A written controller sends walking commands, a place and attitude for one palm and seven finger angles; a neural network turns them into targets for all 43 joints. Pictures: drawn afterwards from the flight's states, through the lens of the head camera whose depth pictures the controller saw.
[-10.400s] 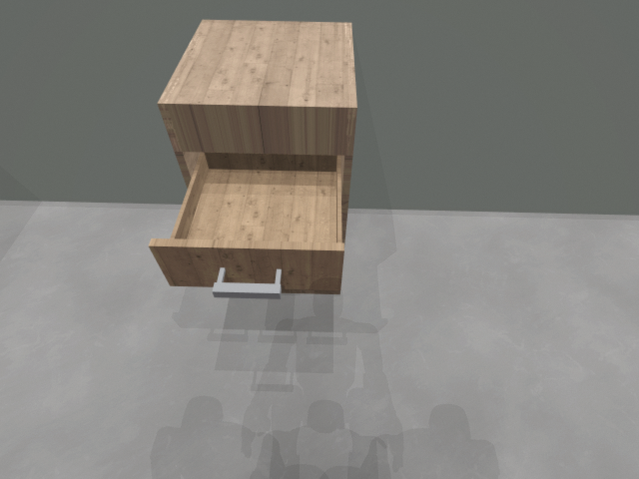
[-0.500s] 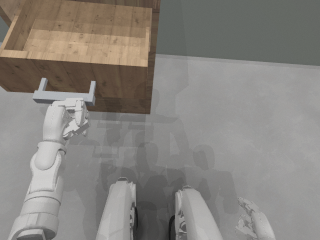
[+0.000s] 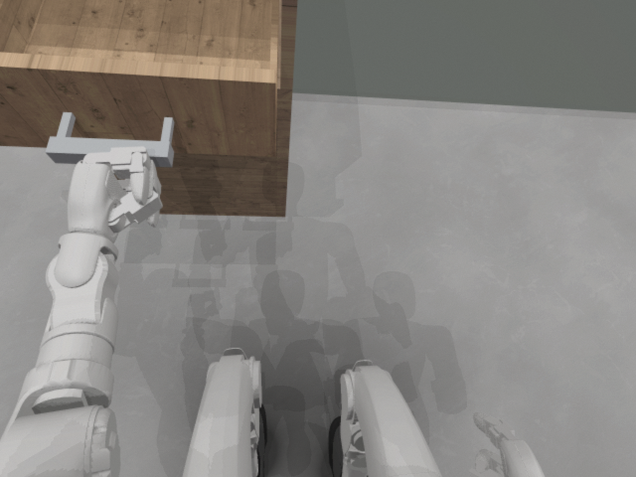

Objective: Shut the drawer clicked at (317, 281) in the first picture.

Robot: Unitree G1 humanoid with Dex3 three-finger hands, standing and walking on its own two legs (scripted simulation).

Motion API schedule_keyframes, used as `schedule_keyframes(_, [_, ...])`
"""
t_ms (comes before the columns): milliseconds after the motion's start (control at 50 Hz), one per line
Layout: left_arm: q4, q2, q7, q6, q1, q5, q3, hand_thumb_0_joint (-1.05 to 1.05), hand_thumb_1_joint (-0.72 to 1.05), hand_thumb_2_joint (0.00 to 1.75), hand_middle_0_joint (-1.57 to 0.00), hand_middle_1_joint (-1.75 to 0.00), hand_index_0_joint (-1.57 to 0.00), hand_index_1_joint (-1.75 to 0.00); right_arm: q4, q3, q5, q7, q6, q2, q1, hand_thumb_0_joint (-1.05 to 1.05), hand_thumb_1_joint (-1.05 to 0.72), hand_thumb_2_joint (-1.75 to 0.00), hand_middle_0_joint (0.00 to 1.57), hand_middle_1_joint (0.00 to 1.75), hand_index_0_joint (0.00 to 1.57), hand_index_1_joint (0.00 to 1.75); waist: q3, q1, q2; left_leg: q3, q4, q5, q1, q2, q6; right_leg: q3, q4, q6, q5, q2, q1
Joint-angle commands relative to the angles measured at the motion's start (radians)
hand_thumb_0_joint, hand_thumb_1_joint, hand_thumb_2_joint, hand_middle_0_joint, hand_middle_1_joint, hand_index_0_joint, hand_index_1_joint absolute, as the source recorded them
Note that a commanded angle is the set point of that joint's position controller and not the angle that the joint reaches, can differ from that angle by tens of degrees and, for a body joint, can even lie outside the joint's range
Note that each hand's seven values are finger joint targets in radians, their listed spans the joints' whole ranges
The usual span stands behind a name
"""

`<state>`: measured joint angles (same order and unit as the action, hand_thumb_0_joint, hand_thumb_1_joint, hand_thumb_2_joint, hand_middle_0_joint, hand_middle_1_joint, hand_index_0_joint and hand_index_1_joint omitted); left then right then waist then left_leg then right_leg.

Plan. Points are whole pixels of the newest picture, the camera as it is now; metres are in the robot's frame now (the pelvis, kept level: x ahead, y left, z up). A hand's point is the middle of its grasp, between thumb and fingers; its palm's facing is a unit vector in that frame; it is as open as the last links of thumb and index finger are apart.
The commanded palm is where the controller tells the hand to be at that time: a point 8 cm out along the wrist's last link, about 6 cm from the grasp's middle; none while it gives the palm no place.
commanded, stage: push the drawer shut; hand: left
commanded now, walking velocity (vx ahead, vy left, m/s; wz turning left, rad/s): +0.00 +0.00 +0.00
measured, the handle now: (115, 137) +0.51 +0.26 +0.01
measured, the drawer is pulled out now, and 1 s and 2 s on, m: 0.14 0.01 0.00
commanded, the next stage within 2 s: pull the fist back off the drawer in 1.52 s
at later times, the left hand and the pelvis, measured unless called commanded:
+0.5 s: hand (157, 149) +0.50 +0.21 +0.00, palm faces +0.00 -1.00 -0.04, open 3.1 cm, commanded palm +0.50 +0.23 +0.01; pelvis -0.01 +0.01 -0.01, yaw -2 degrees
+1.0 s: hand (166, 108) +0.57 +0.21 +0.00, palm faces +0.02 -1.00 -0.04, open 3.1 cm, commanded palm +0.57 +0.21 +0.01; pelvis +0.00 +0.01 -0.02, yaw -3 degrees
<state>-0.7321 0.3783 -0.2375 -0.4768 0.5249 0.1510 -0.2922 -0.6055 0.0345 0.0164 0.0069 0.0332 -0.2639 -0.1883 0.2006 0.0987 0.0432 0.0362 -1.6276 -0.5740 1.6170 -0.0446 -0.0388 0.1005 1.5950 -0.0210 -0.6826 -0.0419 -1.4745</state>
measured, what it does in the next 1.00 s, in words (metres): stands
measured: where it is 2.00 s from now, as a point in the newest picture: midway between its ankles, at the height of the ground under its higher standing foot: (298, 476)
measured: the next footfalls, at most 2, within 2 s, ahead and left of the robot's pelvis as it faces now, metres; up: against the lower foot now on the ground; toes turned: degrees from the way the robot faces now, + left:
none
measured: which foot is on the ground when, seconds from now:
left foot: down 0.00-1.00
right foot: down 0.00-1.00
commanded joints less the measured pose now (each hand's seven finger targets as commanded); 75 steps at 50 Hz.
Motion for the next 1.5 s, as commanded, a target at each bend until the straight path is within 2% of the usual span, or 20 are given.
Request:
schedule_keyframes(0, [0.163, 0.219, 0.024, -0.078, 0.424, 0.006, -0.055, 0.00, 0.90, 0.90, -1.40, -1.60, -1.40, -1.60, 0.065, -0.063, 0.004, 0.017, -0.014, -0.185, -0.116, 0.00, -0.90, -0.90, 0.20, 0.30, 0.20, 0.30, 0.525, 0.042, 0.115, 0.074, 0.168, 0.224, -0.554, 0.010, 0.011, -0.048, -0.217, -0.014, 0.225, -0.012, 0.087])
schedule_keyframes(100, [0.092, 0.284, 0.023, -0.087, 0.515, -0.007, -0.098, 0.00, 0.90, 0.90, -1.40, -1.60, -1.40, -1.60, 0.055, -0.056, 0.011, 0.019, -0.004, -0.191, -0.136, 0.00, -0.90, -0.90, 0.20, 0.30, 0.20, 0.30, 0.532, 0.048, 0.113, 0.075, 0.158, 0.205, -0.524, 0.011, 0.007, -0.052, -0.213, -0.015, 0.210, -0.014, 0.093])
schedule_keyframes(320, [0.000, 0.330, 0.004, -0.076, 0.645, -0.025, -0.121, 0.00, 0.90, 0.90, -1.40, -1.60, -1.40, -1.60, 0.049, -0.049, 0.021, 0.011, 0.030, -0.195, -0.170, 0.00, -0.90, -0.90, 0.20, 0.30, 0.20, 0.30, 0.578, 0.064, 0.174, 0.090, 0.147, 0.247, -0.565, 0.003, 0.007, -0.040, -0.191, -0.017, 0.231, -0.017, 0.050])
schedule_keyframes(440, [-0.060, 0.353, 0.014, -0.059, 0.745, -0.048, -0.122, 0.00, 0.90, 0.90, -1.40, -1.60, -1.40, -1.60, 0.037, -0.044, 0.026, 0.009, 0.047, -0.201, -0.191, 0.00, -0.90, -0.90, 0.20, 0.30, 0.20, 0.30, 0.540, 0.097, 0.166, 0.110, 0.142, 0.208, -0.545, -0.006, 0.005, -0.031, -0.180, -0.014, 0.209, -0.019, -0.006])
schedule_keyframes(540, [-0.110, 0.429, 0.019, -0.049, 0.785, -0.063, -0.172, 0.00, 0.90, 0.90, -1.40, -1.60, -1.40, -1.60, 0.035, -0.036, 0.031, 0.009, 0.058, -0.205, -0.210, 0.00, -0.90, -0.90, 0.20, 0.30, 0.20, 0.30, 0.554, 0.100, 0.167, 0.106, 0.123, 0.218, -0.512, -0.007, 0.001, -0.033, -0.171, -0.015, 0.212, -0.023, 0.000])
schedule_keyframes(600, [-0.096, 0.441, 0.013, -0.046, 0.808, -0.072, -0.174, 0.00, 0.90, 0.90, -1.40, -1.60, -1.40, -1.60, 0.038, -0.034, 0.034, 0.004, 0.066, -0.208, -0.221, 0.00, -0.90, -0.90, 0.20, 0.30, 0.20, 0.30, 0.592, 0.095, 0.222, 0.119, 0.127, 0.262, -0.571, -0.011, 0.008, -0.023, -0.157, -0.020, 0.230, -0.023, -0.026])
schedule_keyframes(640, [-0.120, 0.413, 0.013, -0.032, 0.832, -0.075, -0.148, 0.00, 0.90, 0.90, -1.40, -1.60, -1.40, -1.60, 0.033, -0.034, 0.034, 0.001, 0.072, -0.207, -0.226, 0.00, -0.90, -0.90, 0.20, 0.30, 0.20, 0.30, 0.575, 0.117, 0.209, 0.127, 0.124, 0.249, -0.564, -0.014, 0.005, -0.023, -0.161, -0.017, 0.229, -0.024, -0.045])
schedule_keyframes(660, [-0.107, 0.457, 0.016, -0.031, 0.848, -0.080, -0.174, 0.00, 0.90, 0.90, -1.40, -1.60, -1.40, -1.60, 0.034, -0.032, 0.037, 0.002, 0.075, -0.211, -0.233, 0.00, -0.90, -0.90, 0.20, 0.30, 0.20, 0.30, 0.580, 0.112, 0.212, 0.128, 0.120, 0.258, -0.563, -0.017, 0.005, -0.021, -0.156, -0.018, 0.233, -0.025, -0.036])
schedule_keyframes(700, [-0.108, 0.473, 0.016, -0.023, 0.858, -0.087, -0.186, 0.00, 0.90, 0.90, -1.40, -1.60, -1.40, -1.60, 0.036, -0.032, 0.036, 0.001, 0.079, -0.212, -0.241, 0.00, -0.90, -0.90, 0.20, 0.30, 0.20, 0.30, 0.598, 0.112, 0.229, 0.128, 0.118, 0.280, -0.576, -0.018, 0.006, -0.020, -0.153, -0.018, 0.244, -0.025, -0.042])
schedule_keyframes(780, [-0.113, 0.455, 0.018, -0.007, 0.897, -0.099, -0.163, 0.00, 0.90, 0.90, -1.40, -1.60, -1.40, -1.60, 0.036, -0.028, 0.037, -0.004, 0.086, -0.206, -0.255, 0.00, -0.90, -0.90, 0.20, 0.30, 0.20, 0.30, 0.600, 0.124, 0.244, 0.139, 0.115, 0.300, -0.596, -0.021, 0.006, -0.014, -0.146, -0.019, 0.250, -0.027, -0.063])
schedule_keyframes(860, [-0.130, 0.502, 0.031, 0.012, 0.952, -0.118, -0.178, 0.00, 0.90, 0.90, -1.40, -1.60, -1.40, -1.60, 0.027, -0.022, 0.042, -0.004, 0.093, -0.210, -0.269, 0.00, -0.90, -0.90, 0.20, 0.30, 0.20, 0.30, 0.590, 0.141, 0.237, 0.136, 0.100, 0.285, -0.555, -0.022, 0.001, -0.015, -0.146, -0.018, 0.246, -0.030, -0.058])
schedule_keyframes(920, [-0.124, 0.479, 0.034, 0.016, 0.992, -0.127, -0.154, 0.00, 0.90, 0.90, -1.40, -1.60, -1.40, -1.60, 0.022, -0.023, 0.045, -0.009, 0.094, -0.207, -0.283, 0.00, -0.90, -0.90, 0.20, 0.30, 0.20, 0.30, 0.604, 0.154, 0.261, 0.144, 0.100, 0.303, -0.589, -0.024, 0.003, -0.011, -0.146, -0.020, 0.253, -0.030, -0.078])
schedule_keyframes(960, [-0.153, 0.522, 0.035, 0.027, 0.998, -0.130, -0.179, 0.00, 0.90, 0.90, -1.40, -1.60, -1.40, -1.60, 0.020, -0.017, 0.046, -0.008, 0.096, -0.209, -0.291, 0.00, -0.90, -0.90, 0.20, 0.30, 0.20, 0.30, 0.585, 0.158, 0.241, 0.128, 0.084, 0.297, -0.531, -0.021, -0.004, -0.017, -0.150, -0.017, 0.255, -0.032, -0.051])
schedule_keyframes(1080, [-0.157, 0.533, 0.032, 0.041, 1.082, -0.155, -0.156, 0.00, 0.90, 0.90, -1.40, -1.60, -1.40, -1.60, 0.017, -0.012, 0.050, -0.011, 0.099, -0.207, -0.313, 0.00, -0.90, -0.90, 0.20, 0.30, 0.20, 0.30, 0.600, 0.182, 0.297, 0.139, 0.068, 0.334, -0.563, -0.024, -0.005, -0.011, -0.136, -0.021, 0.270, -0.035, -0.093])
schedule_keyframes(1180, [-0.157, 0.555, 0.034, 0.060, 1.206, -0.166, -0.136, 0.00, 0.90, 0.90, -1.40, -1.60, -1.40, -1.60, 0.005, -0.006, 0.050, -0.006, 0.095, -0.209, -0.326, 0.00, -0.90, -0.90, 0.20, 0.30, 0.20, 0.30, 0.577, 0.220, 0.305, 0.136, 0.054, 0.269, -0.523, -0.021, -0.013, -0.016, -0.143, -0.019, 0.241, -0.037, -0.107])
schedule_keyframes(1240, [-0.153, 0.521, 0.036, 0.068, 1.249, -0.179, -0.091, 0.00, 0.90, 0.90, -1.40, -1.60, -1.40, -1.60, -0.003, -0.006, 0.053, -0.005, 0.090, -0.215, -0.329, 0.00, -0.90, -0.90, 0.20, 0.30, 0.20, 0.30, 0.588, 0.235, 0.361, 0.156, 0.062, 0.234, -0.569, -0.023, -0.006, -0.006, -0.135, -0.023, 0.224, -0.036, -0.168])
schedule_keyframes(1260, [-0.159, 0.529, 0.040, 0.072, 1.268, -0.179, -0.090, 0.00, 0.90, 0.90, -1.40, -1.60, -1.40, -1.60, -0.008, -0.002, 0.054, -0.002, 0.088, -0.217, -0.330, 0.00, -0.90, -0.90, 0.20, 0.30, 0.20, 0.30, 0.576, 0.244, 0.346, 0.154, 0.058, 0.215, -0.554, -0.023, -0.009, -0.008, -0.137, -0.021, 0.218, -0.035, -0.170])
schedule_keyframes(1280, [-0.149, 0.529, 0.041, 0.070, 1.291, -0.182, -0.080, 0.00, 0.90, 0.90, -1.40, -1.60, -1.40, -1.60, -0.008, 0.000, 0.055, 0.000, 0.083, -0.215, -0.332, 0.00, -0.90, -0.90, 0.20, 0.30, 0.20, 0.30, 0.571, 0.249, 0.378, 0.160, 0.062, 0.215, -0.567, -0.023, -0.008, -0.006, -0.134, -0.024, 0.217, -0.034, -0.184])
schedule_keyframes(1340, [-0.182, 0.543, 0.048, 0.086, 1.317, -0.188, -0.070, 0.00, 0.90, 0.90, -1.40, -1.60, -1.40, -1.60, -0.010, 0.009, 0.054, 0.006, 0.077, -0.221, -0.329, 0.00, -0.90, -0.90, 0.20, 0.30, 0.20, 0.30, 0.556, 0.264, 0.358, 0.152, 0.059, 0.139, -0.515, -0.020, -0.012, -0.011, -0.140, -0.021, 0.182, -0.036, -0.180])
schedule_keyframes(1480, [-0.192, 0.571, 0.049, 0.100, 1.373, -0.198, -0.042, 0.00, 0.90, 0.90, -1.40, -1.60, -1.40, -1.60, -0.013, 0.029, 0.052, 0.023, 0.047, -0.225, -0.322, 0.00, -0.90, -0.90, 0.20, 0.30, 0.20, 0.30, 0.538, 0.283, 0.426, 0.156, 0.075, 0.069, -0.510, -0.023, -0.013, -0.011, -0.140, -0.023, 0.156, -0.034, -0.205])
